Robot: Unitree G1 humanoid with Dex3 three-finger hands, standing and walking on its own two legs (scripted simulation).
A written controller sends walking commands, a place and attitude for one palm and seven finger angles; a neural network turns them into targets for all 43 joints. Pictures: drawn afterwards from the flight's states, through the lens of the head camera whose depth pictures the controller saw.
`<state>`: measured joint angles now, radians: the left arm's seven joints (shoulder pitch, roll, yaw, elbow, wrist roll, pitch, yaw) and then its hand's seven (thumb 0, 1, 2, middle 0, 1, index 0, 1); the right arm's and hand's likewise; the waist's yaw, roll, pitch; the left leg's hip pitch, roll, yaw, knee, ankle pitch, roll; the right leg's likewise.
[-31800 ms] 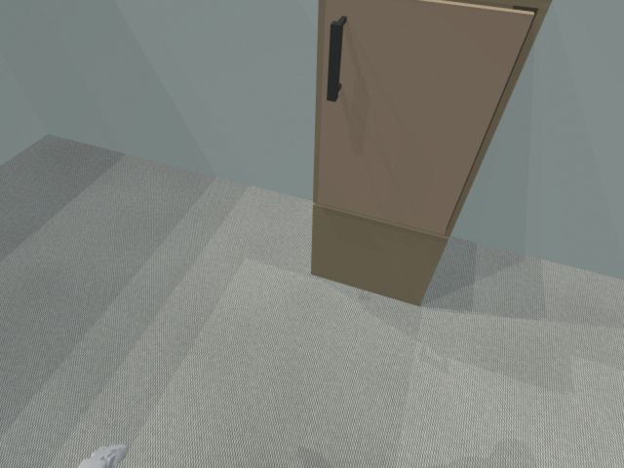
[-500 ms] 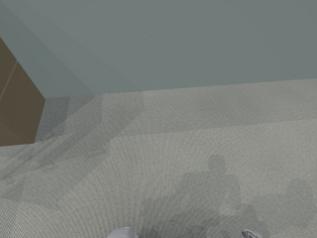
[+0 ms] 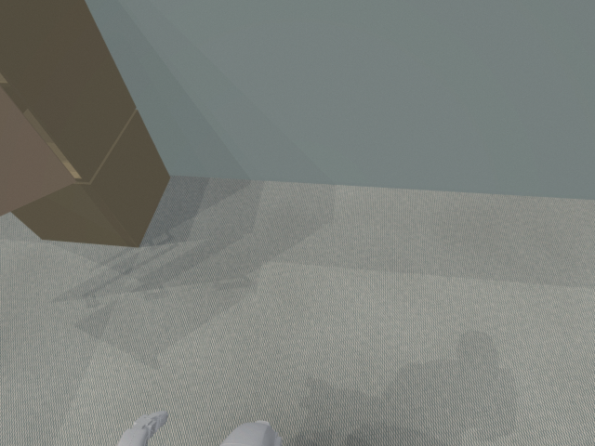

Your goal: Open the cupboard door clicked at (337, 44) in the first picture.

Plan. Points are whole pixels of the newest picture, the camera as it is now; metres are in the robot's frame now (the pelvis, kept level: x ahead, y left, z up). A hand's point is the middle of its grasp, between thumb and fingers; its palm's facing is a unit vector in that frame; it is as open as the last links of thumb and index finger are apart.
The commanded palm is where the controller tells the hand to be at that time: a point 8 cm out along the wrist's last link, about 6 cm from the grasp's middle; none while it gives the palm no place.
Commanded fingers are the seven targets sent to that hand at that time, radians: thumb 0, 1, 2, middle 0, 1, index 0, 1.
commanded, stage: turn to face it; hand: left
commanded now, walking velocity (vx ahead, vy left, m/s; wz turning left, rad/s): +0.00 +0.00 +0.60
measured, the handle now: out of the picture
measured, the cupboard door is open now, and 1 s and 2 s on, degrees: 43 43 43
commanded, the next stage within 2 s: take the last steps up to it in 0.96 s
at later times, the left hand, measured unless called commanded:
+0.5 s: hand out of the picture +0.02 +0.25 -0.17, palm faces +0.36 -0.90 -0.24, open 7.4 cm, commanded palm none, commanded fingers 0.00 0.90 0.90 -0.20 -0.30 -0.20 -0.30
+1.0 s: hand out of the picture +0.01 +0.17 -0.15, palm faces +0.54 -0.80 -0.25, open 7.3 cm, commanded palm none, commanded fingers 0.00 0.90 0.90 -0.20 -0.30 -0.20 -0.30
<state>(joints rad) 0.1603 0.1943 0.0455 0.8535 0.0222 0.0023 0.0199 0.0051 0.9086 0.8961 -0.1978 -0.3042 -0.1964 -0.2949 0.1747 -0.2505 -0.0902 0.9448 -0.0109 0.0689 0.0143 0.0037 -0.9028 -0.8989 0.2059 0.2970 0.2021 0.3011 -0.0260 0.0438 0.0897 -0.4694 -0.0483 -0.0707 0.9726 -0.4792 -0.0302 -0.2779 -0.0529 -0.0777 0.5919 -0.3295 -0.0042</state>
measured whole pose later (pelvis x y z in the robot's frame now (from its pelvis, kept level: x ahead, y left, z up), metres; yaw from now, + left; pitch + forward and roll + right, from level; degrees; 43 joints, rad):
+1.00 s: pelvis +0.06 -0.02 +0.01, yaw +33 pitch +0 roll +2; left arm 0.23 0.16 0.04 0.92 0.02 -0.01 0.03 0.01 0.92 0.90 -0.20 -0.30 -0.20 -0.30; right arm 0.16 -0.23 -0.08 0.99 -0.01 0.07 0.02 0.00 -0.91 -0.90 0.20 0.30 0.20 0.30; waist -0.01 -0.01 0.09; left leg -0.44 0.00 0.01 1.00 -0.44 -0.06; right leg -0.18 -0.08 -0.15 0.48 -0.30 -0.02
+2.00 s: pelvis +0.20 +0.17 +0.01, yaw +46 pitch +1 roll +1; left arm 0.40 0.13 0.04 1.12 0.03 -0.08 0.01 0.00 0.93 0.90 -0.20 -0.30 -0.20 -0.29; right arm 0.16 -0.21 -0.07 1.05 -0.02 0.02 0.04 0.00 -0.91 -0.90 0.20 0.30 0.19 0.30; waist 0.04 -0.01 0.04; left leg -0.56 0.09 0.08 0.78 -0.16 -0.04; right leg 0.00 -0.12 -0.22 0.31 -0.30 0.06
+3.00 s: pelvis +0.32 +0.48 +0.00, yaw +42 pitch +0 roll -2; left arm 0.20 0.20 0.06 1.02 0.02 0.02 0.04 0.00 0.92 0.90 -0.20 -0.30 -0.20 -0.30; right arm 0.15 -0.19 -0.06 1.02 -0.01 0.03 -0.01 0.00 -0.92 -0.90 0.20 0.30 0.20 0.30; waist 0.01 -0.02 0.08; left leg -0.35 0.04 0.04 0.61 -0.23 -0.01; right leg -0.27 -0.07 -0.12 0.57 -0.30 0.03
